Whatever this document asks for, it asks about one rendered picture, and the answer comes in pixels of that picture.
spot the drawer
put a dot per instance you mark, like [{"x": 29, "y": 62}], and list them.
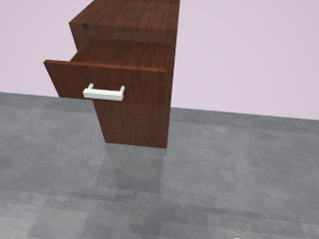
[{"x": 109, "y": 64}]

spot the handle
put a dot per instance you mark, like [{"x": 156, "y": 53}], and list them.
[{"x": 103, "y": 94}]

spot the cabinet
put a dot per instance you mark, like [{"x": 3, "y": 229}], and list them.
[{"x": 134, "y": 20}]

